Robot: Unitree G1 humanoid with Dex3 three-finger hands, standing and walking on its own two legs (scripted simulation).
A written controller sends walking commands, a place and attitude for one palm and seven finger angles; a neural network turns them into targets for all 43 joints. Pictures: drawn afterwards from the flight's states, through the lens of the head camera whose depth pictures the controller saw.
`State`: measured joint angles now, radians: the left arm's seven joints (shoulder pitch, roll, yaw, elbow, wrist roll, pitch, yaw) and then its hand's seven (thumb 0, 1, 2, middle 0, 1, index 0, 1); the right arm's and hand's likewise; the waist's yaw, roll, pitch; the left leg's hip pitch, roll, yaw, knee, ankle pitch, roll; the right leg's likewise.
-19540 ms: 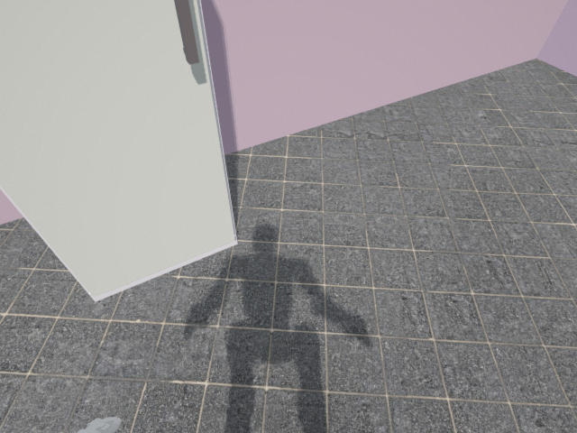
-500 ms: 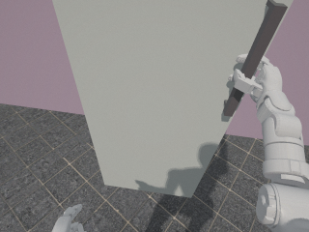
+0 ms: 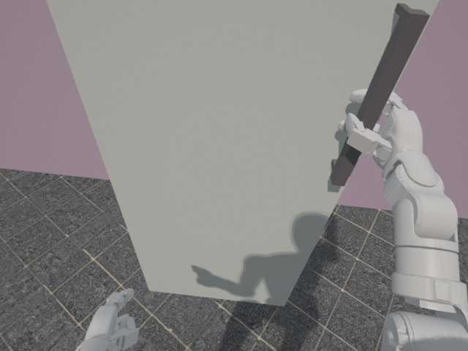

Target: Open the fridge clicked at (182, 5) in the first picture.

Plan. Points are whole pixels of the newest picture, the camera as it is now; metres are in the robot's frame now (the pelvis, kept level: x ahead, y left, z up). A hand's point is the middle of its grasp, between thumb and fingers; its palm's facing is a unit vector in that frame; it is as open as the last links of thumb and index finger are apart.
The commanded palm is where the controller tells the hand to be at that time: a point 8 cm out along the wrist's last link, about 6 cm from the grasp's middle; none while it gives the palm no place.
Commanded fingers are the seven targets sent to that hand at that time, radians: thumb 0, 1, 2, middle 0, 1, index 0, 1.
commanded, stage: pull the door a little, standing still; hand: right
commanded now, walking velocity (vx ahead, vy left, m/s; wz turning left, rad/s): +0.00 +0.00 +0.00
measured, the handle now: (364, 109) +0.44 -0.18 +0.24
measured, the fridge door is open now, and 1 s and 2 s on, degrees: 0 1 13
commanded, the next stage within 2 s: walk backward, drawing the door open in 0.34 s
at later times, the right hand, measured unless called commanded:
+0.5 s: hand (355, 140) +0.38 -0.15 +0.22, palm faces +0.06 +0.99 -0.14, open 6.8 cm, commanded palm +0.34 -0.20 +0.22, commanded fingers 0.00 -0.90 -0.90 0.45 1.40 0.45 1.40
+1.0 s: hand (354, 138) +0.40 -0.16 +0.21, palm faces +0.36 +0.87 -0.34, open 7.4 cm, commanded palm +0.35 -0.20 +0.22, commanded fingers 0.00 -0.90 -0.90 0.45 1.40 0.45 1.40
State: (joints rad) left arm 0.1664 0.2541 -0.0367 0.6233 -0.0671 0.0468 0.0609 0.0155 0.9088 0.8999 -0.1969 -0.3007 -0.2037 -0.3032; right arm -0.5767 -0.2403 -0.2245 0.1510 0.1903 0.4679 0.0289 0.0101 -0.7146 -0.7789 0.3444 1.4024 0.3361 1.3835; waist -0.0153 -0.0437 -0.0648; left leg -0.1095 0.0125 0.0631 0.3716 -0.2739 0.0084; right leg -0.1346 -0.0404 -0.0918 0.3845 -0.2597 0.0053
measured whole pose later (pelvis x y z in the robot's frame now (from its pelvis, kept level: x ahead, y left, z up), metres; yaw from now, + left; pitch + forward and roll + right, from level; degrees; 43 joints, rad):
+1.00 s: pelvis +0.12 +0.04 -0.02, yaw -5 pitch -3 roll -3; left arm 0.06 0.20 -0.01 0.58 0.00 -0.04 0.05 0.02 0.91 0.90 -0.20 -0.30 -0.20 -0.30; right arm 0.04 -0.34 -0.28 -0.53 0.08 -0.04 -0.12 -0.21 -0.52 -0.80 0.47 1.42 0.19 1.35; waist 0.02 -0.05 0.20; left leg -0.37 -0.03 0.16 0.53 -0.13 0.15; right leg -0.47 0.03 0.03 1.20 -0.49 0.02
